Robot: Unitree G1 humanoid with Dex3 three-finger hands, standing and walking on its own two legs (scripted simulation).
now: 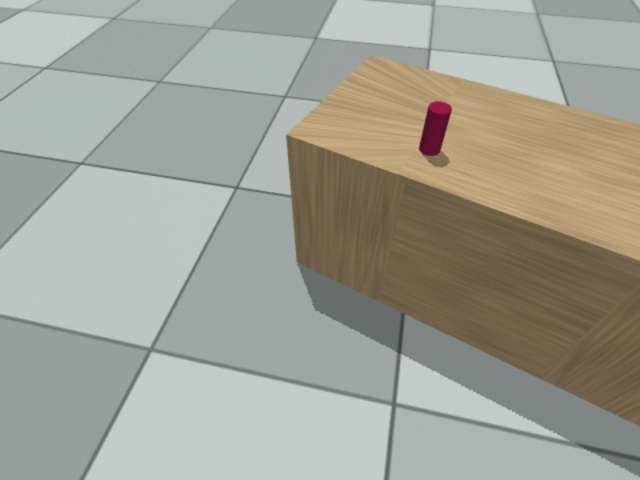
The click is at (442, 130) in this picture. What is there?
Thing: squat round
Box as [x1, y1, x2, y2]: [419, 101, 451, 155]
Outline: 444,102 436,101 430,103 428,106 419,146 420,151 424,154 434,155 439,152 451,110 451,107
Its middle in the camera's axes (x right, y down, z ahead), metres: +0.29 -0.27 +1.01
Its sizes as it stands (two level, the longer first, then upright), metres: 0.056 0.056 0.126
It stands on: a support 0.60 m high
